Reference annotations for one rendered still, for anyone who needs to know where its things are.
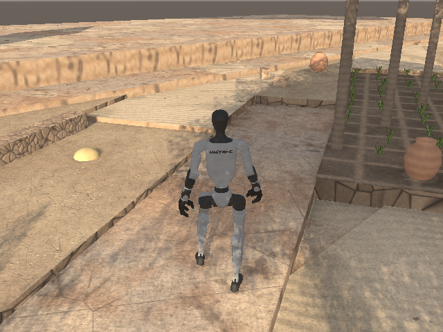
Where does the humanoid robot torso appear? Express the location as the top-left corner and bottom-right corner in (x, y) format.
(204, 136), (237, 208)

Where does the robot left shin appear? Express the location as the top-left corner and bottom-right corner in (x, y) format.
(197, 214), (207, 257)

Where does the robot left forearm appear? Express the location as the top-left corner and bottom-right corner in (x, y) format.
(180, 169), (195, 201)

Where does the robot left hand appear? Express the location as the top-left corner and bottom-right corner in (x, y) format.
(179, 198), (194, 217)

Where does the robot right upper arm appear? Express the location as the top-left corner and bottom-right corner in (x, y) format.
(235, 139), (254, 176)

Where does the robot right hand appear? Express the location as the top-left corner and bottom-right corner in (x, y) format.
(246, 189), (262, 203)

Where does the robot left upper arm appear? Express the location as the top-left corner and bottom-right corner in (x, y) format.
(189, 140), (206, 180)

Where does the robot right forearm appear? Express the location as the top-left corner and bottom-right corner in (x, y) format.
(247, 166), (261, 192)

